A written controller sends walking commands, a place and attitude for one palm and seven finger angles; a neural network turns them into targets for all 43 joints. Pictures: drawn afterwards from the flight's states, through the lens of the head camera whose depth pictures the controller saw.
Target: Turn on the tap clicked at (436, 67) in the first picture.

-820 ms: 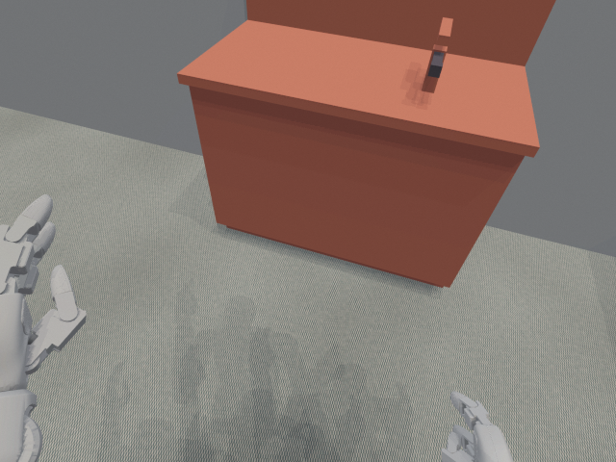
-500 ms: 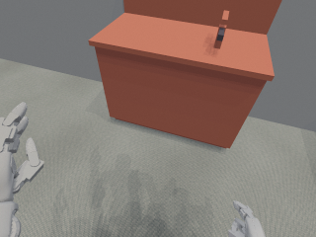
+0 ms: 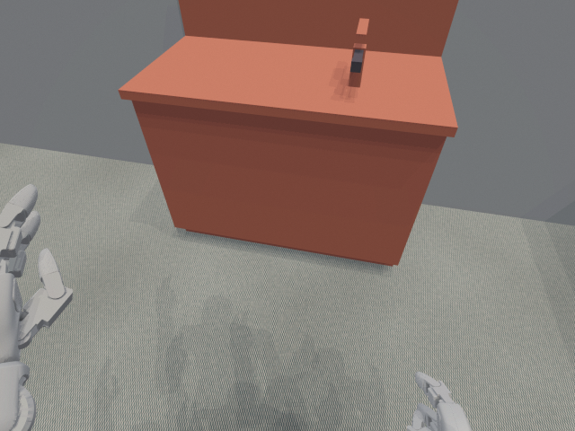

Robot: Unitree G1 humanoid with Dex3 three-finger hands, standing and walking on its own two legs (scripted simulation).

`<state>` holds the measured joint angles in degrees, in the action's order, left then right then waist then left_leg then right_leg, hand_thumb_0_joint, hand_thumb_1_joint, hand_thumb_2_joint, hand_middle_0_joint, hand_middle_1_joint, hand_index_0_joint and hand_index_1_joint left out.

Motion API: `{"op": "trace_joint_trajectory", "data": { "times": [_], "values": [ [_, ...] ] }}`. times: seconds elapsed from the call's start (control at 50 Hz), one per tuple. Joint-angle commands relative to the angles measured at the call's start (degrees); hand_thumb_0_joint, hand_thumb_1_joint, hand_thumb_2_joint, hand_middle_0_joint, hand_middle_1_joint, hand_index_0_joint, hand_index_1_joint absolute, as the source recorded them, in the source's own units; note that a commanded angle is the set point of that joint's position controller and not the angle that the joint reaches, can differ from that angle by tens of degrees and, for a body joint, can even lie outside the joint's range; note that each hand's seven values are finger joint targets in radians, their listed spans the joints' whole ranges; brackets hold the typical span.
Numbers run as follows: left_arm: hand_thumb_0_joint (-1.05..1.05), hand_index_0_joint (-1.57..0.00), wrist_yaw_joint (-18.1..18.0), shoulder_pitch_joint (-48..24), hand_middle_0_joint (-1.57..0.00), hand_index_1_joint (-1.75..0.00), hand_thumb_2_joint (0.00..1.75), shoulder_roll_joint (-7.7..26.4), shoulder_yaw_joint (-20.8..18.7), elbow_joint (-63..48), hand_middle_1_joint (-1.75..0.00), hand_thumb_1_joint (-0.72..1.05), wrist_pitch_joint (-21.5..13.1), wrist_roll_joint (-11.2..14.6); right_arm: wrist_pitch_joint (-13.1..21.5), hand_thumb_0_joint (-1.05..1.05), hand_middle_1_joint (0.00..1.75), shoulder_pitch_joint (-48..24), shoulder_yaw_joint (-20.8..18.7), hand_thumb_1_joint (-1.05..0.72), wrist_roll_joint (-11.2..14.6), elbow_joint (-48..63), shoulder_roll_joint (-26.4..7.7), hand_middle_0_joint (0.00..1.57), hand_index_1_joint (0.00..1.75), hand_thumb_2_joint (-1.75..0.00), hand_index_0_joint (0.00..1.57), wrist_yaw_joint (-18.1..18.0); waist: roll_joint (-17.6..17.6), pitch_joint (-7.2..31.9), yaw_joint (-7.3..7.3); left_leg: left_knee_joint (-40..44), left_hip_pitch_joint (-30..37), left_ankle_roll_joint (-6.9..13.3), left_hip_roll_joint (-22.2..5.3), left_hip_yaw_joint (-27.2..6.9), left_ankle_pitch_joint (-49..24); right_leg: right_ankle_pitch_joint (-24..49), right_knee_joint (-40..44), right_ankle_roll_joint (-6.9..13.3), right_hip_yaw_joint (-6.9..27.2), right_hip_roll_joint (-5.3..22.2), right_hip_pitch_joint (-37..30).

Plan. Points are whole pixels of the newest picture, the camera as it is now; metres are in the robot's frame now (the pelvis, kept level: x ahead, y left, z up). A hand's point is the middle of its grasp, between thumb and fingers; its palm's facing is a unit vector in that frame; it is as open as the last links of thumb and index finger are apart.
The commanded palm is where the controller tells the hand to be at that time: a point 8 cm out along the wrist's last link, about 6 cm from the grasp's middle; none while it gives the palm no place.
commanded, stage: walk to a spot facing it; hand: left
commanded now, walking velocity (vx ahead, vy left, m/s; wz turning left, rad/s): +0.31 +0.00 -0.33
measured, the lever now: (356, 65) +0.98 -0.09 +0.10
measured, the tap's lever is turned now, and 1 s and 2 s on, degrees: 0 0 0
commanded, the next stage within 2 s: turn to face it in 0.30 s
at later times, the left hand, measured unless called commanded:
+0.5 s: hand (140, 197) +0.34 +0.23 +0.18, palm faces +0.35 -0.84 -0.42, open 7.4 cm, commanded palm +0.30 +0.27 +0.19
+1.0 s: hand (267, 160) +0.45 +0.08 +0.17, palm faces +0.09 -0.87 -0.49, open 7.4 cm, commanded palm +0.39 +0.15 +0.19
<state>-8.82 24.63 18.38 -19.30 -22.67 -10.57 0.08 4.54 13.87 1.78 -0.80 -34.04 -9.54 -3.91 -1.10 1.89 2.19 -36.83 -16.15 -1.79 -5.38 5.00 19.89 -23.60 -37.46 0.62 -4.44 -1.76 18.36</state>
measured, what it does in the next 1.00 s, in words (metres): walks ahead, turning right: left foot, then right foot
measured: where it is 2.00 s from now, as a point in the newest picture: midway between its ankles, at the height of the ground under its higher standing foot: outside the picture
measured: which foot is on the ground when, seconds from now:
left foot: down 0.00-0.02, up 0.04-0.46, down 0.48-0.92, up 0.94-1.00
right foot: down 0.00-0.48, up 0.50-0.88, down 0.90-1.00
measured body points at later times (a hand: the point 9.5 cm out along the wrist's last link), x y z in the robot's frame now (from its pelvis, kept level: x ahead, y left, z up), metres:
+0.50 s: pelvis +0.12 +0.00 +0.00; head +0.13 +0.01 +0.45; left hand +0.32 +0.27 +0.20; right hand +0.25 -0.26 -0.08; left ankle +0.19 +0.10 -0.73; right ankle +0.02 -0.08 -0.72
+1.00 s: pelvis +0.15 -0.06 +0.00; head +0.21 -0.11 +0.44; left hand +0.44 +0.12 +0.20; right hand +0.25 -0.34 -0.11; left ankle +0.17 +0.09 -0.67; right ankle +0.18 -0.15 -0.72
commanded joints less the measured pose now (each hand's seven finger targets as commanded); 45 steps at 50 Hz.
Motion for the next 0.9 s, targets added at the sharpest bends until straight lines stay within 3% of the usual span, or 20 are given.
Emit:
{"op": "trace_joint_trajectory", "data": {
  "times": [0.0, 0.02, 0.04, 0.06, 0.1, 0.16, 0.34, 0.38, 0.42, 0.44, 0.46, 0.48, 0.5, 0.54, 0.58, 0.62, 0.72, 0.82, 0.86, 0.88],
  "values": [
    [0.00, -0.20, -0.40, -8.43, -0.20, -0.30, 0.90, 12.68, -4.97, -12.92, -0.30, 0.90, -3.35, -0.09, 2.58, 0.00, 0.30, -7.66, -3.70, -0.90, 0.53, 9.08, -7.66, 0.20, 0.30, -0.90, 0.20, 0.41, 19.12, 1.59, -0.44, -25.70, -25.75, 0.75, 4.23, 2.04, 13.94, 5.28, 22.11, 11.98, 40.07, 21.04, -16.77],
    [0.00, -0.20, -0.88, -10.87, -0.20, -0.30, 0.90, 12.69, -4.96, -14.61, -0.30, 0.90, -3.54, 0.74, 2.92, 0.00, 0.30, -8.55, -4.01, -0.90, 0.41, 8.95, -8.97, 0.20, 0.30, -0.90, 0.20, 0.67, 15.23, 0.55, -1.26, -32.57, -28.35, 0.16, 2.88, -5.20, 11.14, 5.17, 24.33, 13.11, 42.83, 23.88, -16.14],
    [0.00, -0.20, -0.73, -8.45, -0.20, -0.30, 0.90, 12.66, -5.96, -13.37, -0.30, 0.90, -4.07, 0.48, 2.87, 0.00, 0.30, -6.89, -4.42, -0.90, 0.38, 8.21, -9.19, 0.20, 0.30, -0.90, 0.20, 0.73, 9.88, -0.54, -2.15, -33.01, -26.59, -0.01, 0.71, -7.96, 6.42, 1.12, 24.51, 12.91, 38.94, 21.37, -13.20],
    [0.00, -0.20, -0.51, -4.78, -0.20, -0.30, 0.90, 14.00, -7.54, -12.38, -0.30, 0.90, -4.21, 0.36, 1.91, 0.00, 0.30, -7.35, -4.14, -0.90, 0.47, 7.94, -9.13, 0.20, 0.30, -0.90, 0.20, 0.79, 4.96, -0.97, -2.16, -34.24, -27.62, -0.29, 0.29, -7.22, 5.13, 1.45, 23.38, 13.52, 37.91, 20.37, -12.90],
    [0.00, -0.20, -0.24, -0.02, -0.20, -0.30, 0.90, 14.64, -8.88, -13.66, -0.30, 0.90, -5.65, 0.77, 0.12, 0.00, 0.30, -7.08, -3.33, -0.90, 0.44, 6.92, -8.17, 0.20, 0.30, -0.90, 0.20, 0.72, 1.46, -0.50, -2.49, -35.03, -27.32, -0.73, -0.32, -6.33, -0.82, 13.50, 22.20, 12.09, 27.66, 17.19, -12.72],
    [0.00, -0.20, -0.32, 1.03, -0.20, -0.30, 0.90, 14.58, -9.91, -14.37, -0.30, 0.90, -6.57, 1.06, -1.05, 0.00, 0.30, -7.34, -3.13, -0.90, 0.55, 6.97, -7.68, 0.20, 0.30, -0.90, 0.20, 0.64, 2.94, 2.92, -2.97, -28.93, -27.02, -0.85, -0.80, -4.53, -3.40, 25.02, 20.36, 10.60, 16.92, 14.60, -17.02],
    [0.00, -0.20, -1.04, 3.85, -0.20, -0.30, 0.90, 13.14, -8.78, -15.51, -0.30, 0.90, -5.53, 1.67, 1.04, 0.00, 0.30, -6.29, -4.33, -0.90, 0.95, 9.10, -7.87, 0.20, 0.30, -0.90, 0.20, 0.30, 8.13, 4.17, -0.59, -2.44, -14.34, 1.97, 1.79, 3.33, -5.41, 35.50, 17.28, 8.91, 13.98, 13.62, -18.97],
    [0.00, -0.20, -1.21, 2.01, -0.20, -0.30, 0.90, 13.26, -8.23, -17.43, -0.30, 0.90, -5.50, 1.73, 1.60, 0.00, 0.30, -5.72, -4.44, -0.90, 1.02, 9.31, -7.98, 0.20, 0.30, -0.90, 0.20, -0.04, 7.24, 4.53, -0.97, 4.13, -7.38, 2.38, 2.77, 4.48, -7.93, 36.80, 13.93, 7.94, 12.26, 12.47, -17.73],
    [0.00, -0.20, -1.17, 0.10, -0.20, -0.30, 0.90, 13.39, -7.90, -18.58, -0.30, 0.90, -5.84, 1.65, 1.63, 0.00, 0.30, -4.35, -4.73, -0.90, 0.80, 9.20, -8.78, 0.20, 0.30, -0.90, 0.20, -0.81, 3.11, 6.97, -2.42, 12.12, 8.89, 3.45, 3.44, 5.07, -16.47, 38.53, 4.52, 4.26, 10.13, 8.38, -10.06],
    [0.00, -0.20, -1.21, -0.62, -0.20, -0.30, 0.90, 13.82, -8.45, -19.04, -0.30, 0.90, -6.29, 1.77, 1.33, 0.00, 0.30, -3.89, -5.03, -0.90, 0.88, 9.24, -9.66, 0.20, 0.30, -0.90, 0.20, -1.12, -1.76, 9.18, -3.12, 12.38, 21.31, 6.14, -2.19, -2.26, -23.64, 32.17, -3.75, 1.30, 8.92, 5.71, -0.34],
    [0.00, -0.20, -1.02, -1.85, -0.20, -0.30, 0.90, 13.35, -7.72, -20.34, -0.30, 0.90, -6.74, 1.86, 1.20, 0.00, 0.30, -3.96, -5.33, -0.90, 0.92, 8.98, -10.49, 0.20, 0.30, -0.90, 0.20, -0.95, -11.18, 12.33, -2.82, 10.07, 31.66, 11.67, -14.33, -14.72, -36.51, 6.74, -16.21, -1.38, 5.65, 1.90, 11.67],
    [0.00, -0.20, -1.34, -3.50, -0.20, -0.30, 0.90, 14.07, -7.94, -19.18, -0.30, 0.90, -6.98, 1.63, 1.08, 0.00, 0.30, -3.61, -4.35, -0.90, 0.68, 8.97, -9.01, 0.20, 0.30, -0.90, 0.20, -0.62, -11.63, 10.91, -2.05, 13.98, 28.55, 15.61, -21.49, -22.38, -39.62, -11.37, -27.36, -1.99, 6.20, 0.52, 15.49],
    [0.00, -0.20, -1.19, -3.87, -0.20, -0.30, 0.90, 14.84, -8.30, -16.01, -0.30, 0.90, -6.59, 1.60, 1.10, 0.00, 0.30, -4.92, -3.54, -0.90, -0.27, 7.98, -8.29, 0.20, 0.30, -0.90, 0.20, -0.59, -9.85, 7.07, -2.28, 17.47, 19.49, 15.59, -23.18, -22.92, -28.81, -10.26, -33.07, -1.24, 8.08, 1.84, 15.17],
    [0.00, -0.20, -0.58, -9.62, -0.20, -0.30, 0.90, 14.07, -6.98, -19.57, -0.30, 0.90, -6.29, 1.34, 1.20, 0.00, 0.30, -5.85, -3.95, -0.90, -0.25, 7.65, -8.53, 0.20, 0.30, -0.90, 0.20, 0.02, -8.50, 0.45, -2.49, 19.50, 10.13, 14.20, -22.31, -16.85, -22.80, -6.74, -32.99, -1.79, 8.06, 5.93, 16.08],
    [0.00, -0.20, -0.15, -9.25, -0.20, -0.30, 0.90, 12.43, -5.64, -21.77, -0.30, 0.90, -5.75, 0.87, 1.36, 0.00, 0.30, -6.01, -4.33, -0.90, -0.02, 7.67, -8.93, 0.20, 0.30, -0.90, 0.20, 0.62, -9.16, -0.03, -1.27, 17.82, 8.03, 10.54, -18.88, -5.44, -25.39, -2.17, -25.48, -2.65, 5.18, 7.07, 13.49],
    [0.00, -0.20, 0.08, -6.52, -0.20, -0.30, 0.90, 11.30, -5.81, -21.49, -0.30, 0.90, -5.21, 1.03, 1.67, 0.00, 0.30, -5.82, -4.29, -0.90, 0.35, 8.80, -8.87, 0.20, 0.30, -0.90, 0.20, 1.48, -11.68, 0.45, -1.28, 18.30, 3.37, 7.80, -16.51, 1.84, -22.95, 2.20, -18.37, -3.14, 1.35, 6.40, 7.02],
    [0.00, -0.20, 0.53, -2.86, -0.20, -0.30, 0.90, 10.15, -7.14, -16.63, -0.30, 0.90, -4.63, 1.39, 2.38, 0.00, 0.30, -5.62, -4.61, -0.90, 0.53, 10.16, -8.90, 0.20, 0.30, -0.90, 0.20, 2.74, -13.28, -0.25, -2.45, 17.91, 3.15, 6.06, -17.61, 4.78, -23.56, 5.83, -9.88, -4.02, -3.20, 4.75, 4.99],
    [0.00, -0.20, 0.98, -2.83, -0.20, -0.30, 0.90, 10.75, -7.11, -16.99, -0.30, 0.90, -4.75, 1.81, 3.25, 0.00, 0.30, -4.49, -4.85, -0.90, 1.28, 10.58, -8.61, 0.20, 0.30, -0.90, 0.20, 2.88, -11.12, 3.69, -1.78, 6.08, 9.21, 3.29, -15.94, 8.04, -28.73, 9.80, 2.57, -3.26, -5.27, 2.08, -0.20],
    [0.00, -0.20, 0.86, -4.57, -0.20, -0.30, 0.90, 11.87, -6.74, -19.12, -0.30, 0.90, -4.71, 1.23, 3.37, 0.00, 0.30, -4.69, -4.55, -0.90, 1.99, 10.83, -7.51, 0.20, 0.30, -0.90, 0.20, 2.90, -3.85, 6.67, -1.67, -7.30, 7.55, 1.54, -11.19, 9.77, -24.94, 25.26, 11.25, -1.97, -2.56, 3.71, -7.22],
    [0.00, -0.20, 0.32, -5.06, -0.20, -0.30, 0.90, 14.78, -8.51, -20.37, -0.30, 0.90, -5.17, 0.61, 3.26, 0.00, 0.30, -5.24, -4.25, -0.90, 2.04, 11.69, -6.28, 0.20, 0.30, -0.90, 0.20, 2.72, 8.84, 7.91, -1.88, -19.72, -4.00, -0.20, -5.22, 9.12, -7.05, 51.66, 10.93, 2.51, 11.20, 12.26, -15.80]
  ]
}}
